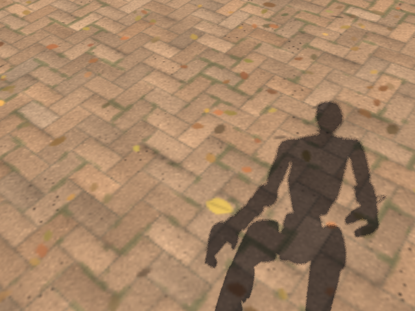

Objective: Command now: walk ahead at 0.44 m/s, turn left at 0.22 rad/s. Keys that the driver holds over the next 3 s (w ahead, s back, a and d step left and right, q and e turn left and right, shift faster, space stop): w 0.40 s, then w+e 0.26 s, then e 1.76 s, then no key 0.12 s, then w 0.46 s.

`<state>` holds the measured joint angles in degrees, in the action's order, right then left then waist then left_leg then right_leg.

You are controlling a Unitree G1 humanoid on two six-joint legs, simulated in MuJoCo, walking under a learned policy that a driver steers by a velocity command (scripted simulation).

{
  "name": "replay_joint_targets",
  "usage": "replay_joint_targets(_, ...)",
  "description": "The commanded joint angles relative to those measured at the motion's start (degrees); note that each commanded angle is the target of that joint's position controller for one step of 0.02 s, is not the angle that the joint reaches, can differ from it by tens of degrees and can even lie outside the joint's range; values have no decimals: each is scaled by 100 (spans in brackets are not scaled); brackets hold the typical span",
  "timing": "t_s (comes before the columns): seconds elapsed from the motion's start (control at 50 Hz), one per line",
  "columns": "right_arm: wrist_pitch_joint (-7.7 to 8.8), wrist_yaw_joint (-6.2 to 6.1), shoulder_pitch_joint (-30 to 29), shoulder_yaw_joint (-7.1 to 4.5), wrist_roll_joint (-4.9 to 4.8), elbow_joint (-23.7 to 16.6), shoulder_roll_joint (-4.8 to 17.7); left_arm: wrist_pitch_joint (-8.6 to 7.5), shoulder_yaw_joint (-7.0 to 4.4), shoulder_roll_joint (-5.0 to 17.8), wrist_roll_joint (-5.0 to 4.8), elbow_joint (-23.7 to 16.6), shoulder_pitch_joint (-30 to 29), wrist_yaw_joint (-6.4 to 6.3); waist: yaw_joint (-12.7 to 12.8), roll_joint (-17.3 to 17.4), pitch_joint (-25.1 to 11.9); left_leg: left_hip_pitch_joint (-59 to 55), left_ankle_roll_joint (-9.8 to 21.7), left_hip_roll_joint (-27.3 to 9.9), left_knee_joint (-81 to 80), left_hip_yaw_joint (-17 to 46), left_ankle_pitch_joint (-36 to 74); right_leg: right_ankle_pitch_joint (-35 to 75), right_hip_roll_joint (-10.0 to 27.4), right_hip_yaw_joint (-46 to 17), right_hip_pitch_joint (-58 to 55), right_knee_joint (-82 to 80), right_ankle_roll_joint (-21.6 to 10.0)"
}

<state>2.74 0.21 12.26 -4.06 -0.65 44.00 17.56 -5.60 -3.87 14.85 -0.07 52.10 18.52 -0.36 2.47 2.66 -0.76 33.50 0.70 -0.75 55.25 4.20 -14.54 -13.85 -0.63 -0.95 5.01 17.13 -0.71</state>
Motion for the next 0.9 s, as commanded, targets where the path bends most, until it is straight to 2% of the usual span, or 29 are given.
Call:
replay_joint_targets(0.02,159,52,-873,33,35,-643,115,-67,-160,945,-49,-330,-187,-16,107,-907,517,773,-170,-307,-764,-284,762,343,1212,-926,-42,-1079,-933)
replay_joint_targets(0.06,183,92,-1208,103,3,-765,-10,-41,-167,1039,-84,-276,-2,-10,230,-932,533,228,-193,-237,-1543,-455,1053,727,1142,-605,177,-1040,-894)
replay_joint_targets(0.1,187,141,-1396,105,-39,-846,50,-13,-178,1146,-121,-207,233,12,289,-955,543,-171,-150,-143,-1957,-564,1112,863,1274,-561,176,-997,-897)
replay_joint_targets(0.14,184,180,-1441,73,-84,-923,191,27,-181,1190,-172,-157,322,28,193,-1016,591,-354,13,-127,-2248,-518,1003,1058,1499,-624,-40,-908,-856)
replay_joint_targets(0.18,184,189,-1092,-14,-87,-873,398,92,-195,1269,-191,-142,279,24,-139,-1063,422,-1004,234,15,-2527,-605,828,2198,1592,-523,-238,-448,-733)
replay_joint_targets(0.2,171,162,-478,-124,-69,-686,579,119,-175,1234,-195,-142,261,13,-495,-946,39,-1905,392,157,-2692,-716,845,3203,1403,-244,-175,328,-597)
replay_joint_targets(0.22,151,110,432,-267,-67,-425,843,124,-111,1093,-142,-171,303,-1,-920,-798,-554,-3239,569,80,-2644,-631,827,3436,1124,26,322,1505,-415)
replay_joint_targets(0.24,108,37,1344,-395,84,-297,1382,69,61,601,-17,-408,555,12,-1089,293,-1565,-5404,1197,-1430,-2607,1368,278,1762,620,346,2181,3708,-54)
replay_joint_targets(0.26,85,78,1611,-363,34,-169,1428,-54,175,272,-40,-391,844,20,-935,1446,-2246,-5828,1733,-2215,-3655,3647,-897,-1919,-65,-210,3200,4998,35)
replay_joint_targets(0.28,118,106,1286,-207,14,-187,945,-120,-4,904,-212,-464,384,49,-957,923,-1427,-5240,1502,-2010,-3885,3335,-1307,-1771,281,-505,3790,5587,-60)
replay_joint_targets(0.3,137,113,821,-142,-4,-250,774,-160,-36,1025,-257,-600,-20,61,-820,682,-682,-4466,1322,-1812,-3976,2540,-938,-1221,549,-329,3987,5535,-166)
replay_joint_targets(0.32,150,122,429,-97,29,-305,647,-163,-35,958,-180,-605,-186,32,-654,301,-321,-3745,1236,-1562,-4110,1961,-372,-726,750,-239,3780,5263,-168)
replay_joint_targets(0.34,171,141,171,-55,84,-340,504,-123,-57,885,-106,-595,-185,22,-467,271,-59,-3192,1188,-1341,-4300,1531,118,-380,898,-245,3535,4994,-144)
replay_joint_targets(0.36,196,147,45,-43,124,-336,444,-66,-44,771,-92,-575,-65,39,-307,376,-29,-2841,1202,-1242,-4472,1303,405,-161,985,-279,3227,4890,-121)
replay_joint_targets(0.42,308,132,8,-67,73,-213,470,92,-11,563,-74,-602,-86,48,-110,209,146,-2502,1309,-1171,-4817,713,1111,272,1025,-221,3264,4487,26)
replay_joint_targets(0.48,356,74,175,-89,110,-36,532,132,13,529,-54,-782,-585,63,-220,23,361,-2536,1222,-1104,-4949,123,1591,1222,994,-268,3572,3587,122)
replay_joint_targets(0.56,365,3,418,-105,106,134,683,71,100,406,-102,-1054,-1378,186,-531,-74,563,-2567,988,-1018,-5120,-580,1663,2281,663,-32,3199,2226,4)
replay_joint_targets(0.64,240,-33,776,-127,42,362,733,55,136,404,-119,-1407,-1946,339,-715,-187,688,-3616,890,-1303,-4836,-846,2088,2062,504,25,3567,1618,-192)
replay_joint_targets(0.66,185,-48,804,-135,32,386,749,51,133,418,-115,-1488,-2011,387,-700,-169,665,-3890,846,-1376,-4649,-895,2459,1804,450,94,3632,1552,-257)
replay_joint_targets(0.68,119,-80,706,-138,42,366,786,47,112,461,-89,-1553,-1984,434,-604,-110,633,-4038,757,-1369,-4285,-1007,3431,1517,324,241,3519,1464,-327)
replay_joint_targets(0.72,-19,-194,597,-170,70,258,952,60,-29,740,-24,-1528,-1375,473,-260,221,34,-4217,542,-1259,-3035,-1157,5815,994,-147,653,2621,1557,-475)
replay_joint_targets(0.74,-80,-247,516,-158,75,189,956,54,-171,994,-22,-1348,-551,442,151,227,-436,-3917,368,-1078,-1907,-1279,6083,1247,-386,703,1558,1337,-609)
replay_joint_targets(0.76,-57,-288,536,-110,95,61,902,73,-315,1356,-3,-1257,166,346,516,-120,-948,-2775,75,-791,-356,-1316,4736,2504,49,-36,-52,1163,-906)
replay_joint_targets(0.78,75,-175,1337,131,349,-163,101,116,-391,1971,53,-1364,153,263,-167,-1746,-1816,-245,-390,312,1990,-1127,-1328,4767,1814,-2664,-2510,1667,-2055)
replay_joint_targets(0.8,237,-66,1252,110,216,-81,564,146,-322,1630,35,-1532,325,235,231,-1185,-3027,262,-440,602,3083,185,-2426,4537,2305,-4119,-3113,1106,-2650)
replay_joint_targets(0.82,287,-20,636,19,-21,-260,848,186,-263,1408,44,-1621,-3,215,336,-744,-2431,558,-335,194,3007,426,-1955,4456,2012,-3211,-2578,964,-2307)
replay_joint_targets(0.84,294,-54,266,55,-28,-410,770,211,-222,1188,-50,-1645,-330,185,196,-318,-1592,707,-289,-37,2538,270,-1569,4186,1701,-2565,-1694,844,-2022)
replay_joint_targets(0.86,240,-120,100,40,49,-409,732,250,-182,1063,-86,-1694,-599,151,9,-10,-941,632,-333,-186,2135,162,-1348,4033,1481,-2186,-723,629,-1854)
replay_joint_targets(0.9,50,-177,265,-9,93,-466,750,306,-171,1032,38,-1800,-846,122,-354,-231,-553,-82,-386,-264,1584,139,-1127,3771,1207,-1880,587,256,-1780)
